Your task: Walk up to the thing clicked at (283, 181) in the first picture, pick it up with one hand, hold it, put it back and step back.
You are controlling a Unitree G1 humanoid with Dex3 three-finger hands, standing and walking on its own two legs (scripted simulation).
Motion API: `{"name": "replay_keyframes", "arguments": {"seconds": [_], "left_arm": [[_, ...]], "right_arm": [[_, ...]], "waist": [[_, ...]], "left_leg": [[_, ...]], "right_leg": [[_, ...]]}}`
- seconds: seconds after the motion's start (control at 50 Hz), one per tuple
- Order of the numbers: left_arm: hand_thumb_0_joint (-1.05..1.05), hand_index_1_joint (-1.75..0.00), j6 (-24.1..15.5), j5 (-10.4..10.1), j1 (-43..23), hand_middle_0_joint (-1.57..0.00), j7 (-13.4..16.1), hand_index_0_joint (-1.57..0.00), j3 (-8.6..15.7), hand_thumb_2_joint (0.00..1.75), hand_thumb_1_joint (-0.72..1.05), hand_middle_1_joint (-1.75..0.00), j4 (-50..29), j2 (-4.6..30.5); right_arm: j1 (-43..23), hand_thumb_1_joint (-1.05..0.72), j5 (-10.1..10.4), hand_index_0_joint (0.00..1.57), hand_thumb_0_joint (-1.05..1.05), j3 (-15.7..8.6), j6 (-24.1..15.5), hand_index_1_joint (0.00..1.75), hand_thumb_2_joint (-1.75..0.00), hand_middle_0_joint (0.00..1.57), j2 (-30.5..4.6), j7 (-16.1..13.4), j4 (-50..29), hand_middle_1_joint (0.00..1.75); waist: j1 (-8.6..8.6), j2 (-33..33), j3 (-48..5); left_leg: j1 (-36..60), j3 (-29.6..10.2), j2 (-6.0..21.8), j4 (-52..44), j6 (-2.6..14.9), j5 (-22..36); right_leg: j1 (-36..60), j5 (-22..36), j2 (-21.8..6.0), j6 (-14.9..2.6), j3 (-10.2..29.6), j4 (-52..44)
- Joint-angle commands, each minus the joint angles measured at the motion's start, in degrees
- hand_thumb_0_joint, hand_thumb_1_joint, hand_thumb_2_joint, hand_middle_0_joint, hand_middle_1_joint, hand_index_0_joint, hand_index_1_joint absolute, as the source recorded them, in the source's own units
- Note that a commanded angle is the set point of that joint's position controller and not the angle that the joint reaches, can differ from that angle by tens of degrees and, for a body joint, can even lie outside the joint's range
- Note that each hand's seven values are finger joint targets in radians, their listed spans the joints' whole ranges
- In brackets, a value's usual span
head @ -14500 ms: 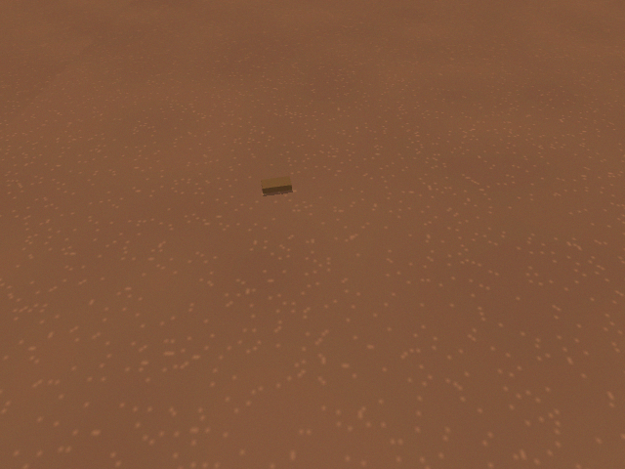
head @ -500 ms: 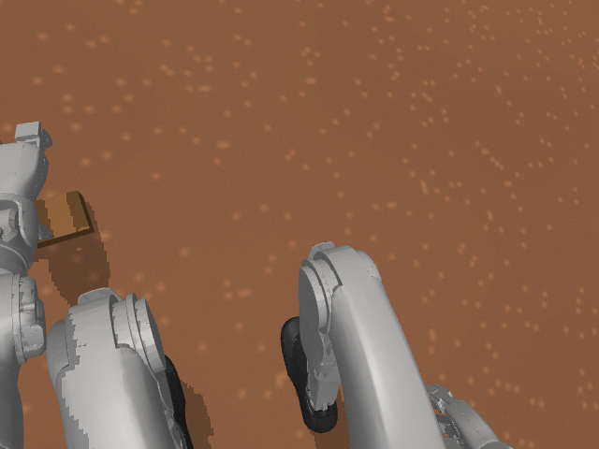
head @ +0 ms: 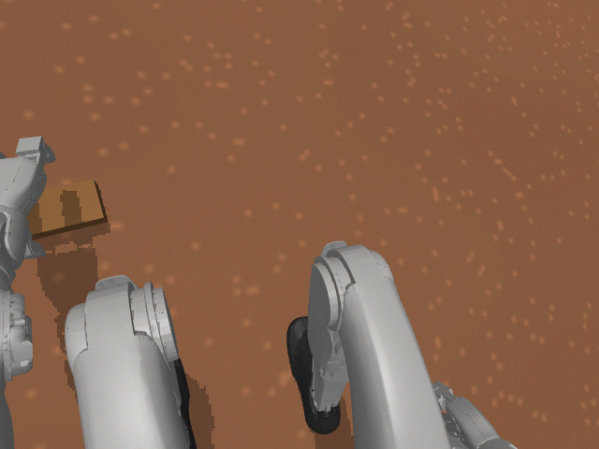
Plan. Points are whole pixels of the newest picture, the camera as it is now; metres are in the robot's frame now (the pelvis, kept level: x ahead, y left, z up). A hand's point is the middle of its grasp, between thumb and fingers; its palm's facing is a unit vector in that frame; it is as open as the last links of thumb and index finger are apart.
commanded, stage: rest palm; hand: left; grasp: from above
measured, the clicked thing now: (52, 211) +0.45 +0.32 -0.30
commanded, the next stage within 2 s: close in 1.10 s
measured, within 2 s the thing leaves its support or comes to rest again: neither
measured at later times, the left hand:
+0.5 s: hand (43, 209) +0.44 +0.31 -0.25, palm faces -0.44 -0.16 -0.89, open 14.2 cm
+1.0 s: hand (47, 216) +0.43 +0.31 -0.26, palm faces -0.43 -0.16 -0.89, open 14.2 cm
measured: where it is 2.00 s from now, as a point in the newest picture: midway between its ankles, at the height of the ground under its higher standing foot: (248, 411)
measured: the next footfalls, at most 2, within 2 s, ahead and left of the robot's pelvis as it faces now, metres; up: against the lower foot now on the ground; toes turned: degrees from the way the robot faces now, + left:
none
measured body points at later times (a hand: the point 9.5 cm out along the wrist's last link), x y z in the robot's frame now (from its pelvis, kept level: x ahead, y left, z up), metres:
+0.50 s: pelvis +0.01 +0.00 -0.02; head +0.27 +0.10 +0.33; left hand +0.46 +0.32 -0.20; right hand +0.04 -0.25 -0.09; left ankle +0.08 +0.13 -0.28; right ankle +0.10 -0.12 -0.28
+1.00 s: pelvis +0.01 +0.01 -0.02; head +0.27 +0.12 +0.33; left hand +0.45 +0.32 -0.21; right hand +0.07 -0.25 -0.08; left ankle +0.08 +0.13 -0.28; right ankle +0.10 -0.12 -0.28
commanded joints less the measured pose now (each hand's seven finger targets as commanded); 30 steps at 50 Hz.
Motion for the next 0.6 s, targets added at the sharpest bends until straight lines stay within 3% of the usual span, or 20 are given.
{"name": "replay_keyframes", "arguments": {"seconds": [0.0,0.04,0.06,0.08,0.12,0.14,0.18,0.24,0.32,0.4,0.46,0.48,0.52,0.54,0.58], "left_arm": [[0.0,-0.99,-0.32,2.69,-19.28,-0.07,6.93,-0.04,4.41,1.04,-0.56,-0.96,-3.99,16.56],[0.0,-0.98,0.64,4.11,-18.91,-0.08,8.63,-0.04,5.32,1.04,-0.56,-0.95,0.47,17.69],[0.0,-0.98,0.8,3.77,-19.89,-0.07,9.06,-0.04,3.38,1.04,-0.56,-0.95,0.97,14.8],[0.0,-0.98,1.27,3.6,-19.41,-0.07,9.88,-0.04,4.56,1.04,-0.56,-0.95,3.11,16.68],[0.0,-0.98,1.87,3.66,-20.6,-0.07,10.13,-0.04,3.5,1.02,-0.56,-0.96,3.51,16.55],[0.0,-0.99,2.18,3.46,-19.21,-0.07,10.75,-0.05,6.25,1.01,-0.54,-0.97,4.53,20.5],[0.0,-0.98,2.7,3.17,-18.23,-0.07,11.09,-0.05,6.75,1.0,-0.55,-0.96,4.47,21.26],[0.0,-0.99,2.91,1.96,-18.71,-0.07,10.41,-0.05,5.67,0.99,-0.54,-0.98,4.95,20.1],[0.0,-0.98,2.15,0.72,-16.8,-0.07,10.08,-0.05,6.44,0.99,-0.54,-0.97,3.38,22.05],[0.0,-0.99,1.13,0.41,-15.79,-0.06,10.26,-0.05,6.24,0.98,-0.53,-0.98,2.88,22.75],[0.0,-0.99,0.79,0.31,-12.94,-0.06,11.4,-0.05,8.14,0.99,-0.53,-0.98,2.37,24.68],[0.0,-0.99,1.01,0.54,-13.16,-0.06,11.39,-0.05,6.79,1.0,-0.54,-0.98,4.6,23.17],[0.0,-0.99,0.71,-0.1,-12.77,-0.06,12.12,-0.05,8.2,1.0,-0.54,-0.97,3.75,24.11],[0.0,-0.99,0.62,0.1,-13.68,-0.07,12.07,-0.04,6.93,1.01,-0.55,-0.97,4.44,23.82],[0.0,-0.98,0.62,0.53,-13.35,-0.07,12.58,-0.05,7.61,1.0,-0.54,-0.96,5.13,24.97]], "right_arm": [[11.14,-0.89,-1.16,0.2,0.0,-3.93,-0.84,0.3,-0.9,0.2,-15.64,-0.11,0.3,0.3],[10.84,-0.89,-2.16,0.2,0.0,-3.54,-1.32,0.3,-0.9,0.2,-16.14,0.27,0.19,0.3],[9.88,-0.89,-2.34,0.2,0.0,-3.11,-1.8,0.3,-0.9,0.2,-15.87,0.57,-0.48,0.3],[9.53,-0.89,-3.02,0.2,0.0,-2.79,-2.14,0.3,-0.9,0.2,-16.11,0.66,0.02,0.3],[9.26,-0.89,-3.3,0.2,0.0,-2.49,-3.16,0.3,-0.9,0.2,-16.79,0.97,-1.04,0.3],[9.55,-0.89,-3.59,0.2,0.0,-2.6,-3.27,0.3,-0.9,0.2,-17.28,1.03,-0.05,0.3],[9.78,-0.89,-4.07,0.2,0.0,-2.22,-3.7,0.3,-0.9,0.2,-17.25,1.25,-0.22,0.3],[9.55,-0.89,-4.69,0.2,0.0,-1.3,-4.72,0.3,-0.9,0.2,-16.85,2.01,-0.44,0.3],[9.49,-0.89,-5.0,0.2,0.0,-0.5,-5.74,0.3,-0.9,0.2,-17.7,2.65,-0.22,0.3],[9.22,-0.89,-5.6,0.2,0.0,0.65,-6.36,0.3,-0.9,0.2,-17.86,3.68,-0.09,0.3],[9.54,-0.89,-6.12,0.2,0.0,0.89,-6.39,0.3,-0.9,0.2,-18.45,4.0,0.41,0.3],[9.55,-0.89,-6.39,0.2,0.0,1.37,-6.71,0.3,-0.9,0.2,-18.29,4.32,0.09,0.3],[9.47,-0.89,-6.38,0.2,0.0,1.45,-6.66,0.3,-0.9,0.2,-18.69,4.34,0.47,0.3],[9.09,-0.89,-6.5,0.2,0.0,1.77,-6.92,0.3,-0.9,0.2,-18.65,4.49,0.29,0.3],[9.69,-0.89,-6.74,0.2,0.0,1.91,-7.13,0.3,-0.9,0.2,-19.34,4.62,0.15,0.3]], "waist": [[-3.04,21.77,-33.04],[-3.85,21.02,-31.69],[-4.44,21.9,-30.56],[-4.67,21.5,-30.35],[-5.37,21.8,-29.7],[-4.79,21.6,-30.7],[-4.52,21.91,-32.04],[-5.97,22.47,-31.76],[-5.48,24.19,-32.54],[-5.98,24.74,-31.7],[-4.82,25.63,-32.92],[-5.97,24.09,-31.03],[-5.55,24.41,-31.13],[-6.25,23.66,-30.36],[-6.48,23.17,-29.26]], "left_leg": [[30.33,5.39,-0.93,-13.1,0.72,7.25],[28.79,5.65,-1.07,-12.25,0.91,6.35],[28.35,5.56,-1.1,-12.36,0.88,5.87],[28.02,5.25,-1.05,-12.39,0.93,4.68],[27.34,5.39,-1.04,-11.77,1.09,3.63],[27.06,5.15,-0.82,-11.44,1.1,3.44],[26.9,5.35,-0.66,-10.74,1.1,4.67],[27.08,4.89,-0.5,-9.37,1.03,5.95],[29.48,4.11,-0.29,-9.32,0.6,7.83],[29.31,3.78,-0.07,-8.31,0.46,9.78],[29.21,3.87,0.2,-8.25,0.44,11.75],[28.31,3.64,0.16,-7.6,0.52,10.79],[28.21,3.23,0.39,-7.82,0.57,10.98],[27.22,3.25,0.29,-7.42,0.76,9.89],[26.72,3.04,0.31,-7.43,0.81,9.32]], "right_leg": [[12.63,12.18,2.93,-2.84,-5.77,-12.45],[12.13,11.49,2.94,-2.81,-5.5,-12.33],[11.41,10.77,2.88,-2.76,-5.8,-12.01],[11.38,9.82,3.03,-2.75,-6.07,-12.25],[11.36,8.83,3.12,-2.65,-5.68,-12.42],[12.37,8.71,3.22,-2.74,-5.58,-12.44],[14.46,9.89,3.4,-2.71,-5.01,-12.38],[14.65,11.87,3.42,-2.51,-5.63,-10.85],[15.22,13.49,3.4,-2.43,-7.15,-9.64],[16.91,15.84,3.68,-2.29,-7.45,-9.01],[19.43,17.76,4.21,-2.23,-7.17,-9.39],[18.06,17.16,4.09,-2.2,-7.56,-8.69],[18.61,17.29,4.44,-2.14,-7.79,-9.49],[18.65,16.68,4.37,-2.07,-7.61,-9.45],[18.51,16.12,4.32,-1.93,-7.89,-9.64]]}}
